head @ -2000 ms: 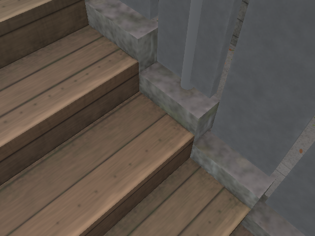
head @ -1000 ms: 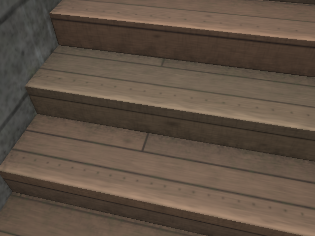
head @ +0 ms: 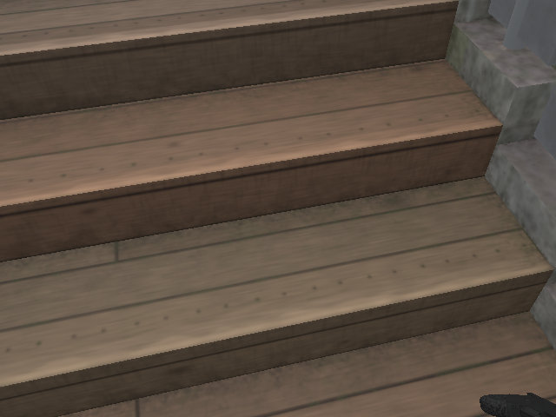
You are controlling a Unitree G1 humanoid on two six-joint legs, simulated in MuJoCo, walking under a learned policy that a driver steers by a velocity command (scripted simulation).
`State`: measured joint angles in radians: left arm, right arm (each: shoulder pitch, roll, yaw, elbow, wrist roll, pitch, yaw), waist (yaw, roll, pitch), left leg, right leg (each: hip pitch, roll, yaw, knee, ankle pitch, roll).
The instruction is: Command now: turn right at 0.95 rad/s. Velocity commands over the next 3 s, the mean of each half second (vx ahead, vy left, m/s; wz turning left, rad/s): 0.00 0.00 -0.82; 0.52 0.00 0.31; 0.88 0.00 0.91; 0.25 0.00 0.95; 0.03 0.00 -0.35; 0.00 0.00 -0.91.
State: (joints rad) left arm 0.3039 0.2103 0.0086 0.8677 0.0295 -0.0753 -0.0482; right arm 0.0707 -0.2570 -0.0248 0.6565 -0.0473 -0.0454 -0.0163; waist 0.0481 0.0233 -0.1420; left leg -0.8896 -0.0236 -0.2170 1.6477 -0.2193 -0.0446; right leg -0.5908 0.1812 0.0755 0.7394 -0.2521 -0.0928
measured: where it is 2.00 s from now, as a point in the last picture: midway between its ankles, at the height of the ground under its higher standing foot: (300, 233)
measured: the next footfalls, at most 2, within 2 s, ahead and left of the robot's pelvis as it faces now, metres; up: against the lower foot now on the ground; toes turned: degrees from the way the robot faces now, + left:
left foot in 0.26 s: +0.11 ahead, +0.15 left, +0.00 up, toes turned -20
right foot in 0.82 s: +0.13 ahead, -0.14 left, +0.00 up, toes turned -21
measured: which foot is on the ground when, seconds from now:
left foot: up 0.00-0.24, down 0.26-0.82, up 0.84-1.00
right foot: down 0.00-0.26, up 0.28-0.80, down 0.82-1.00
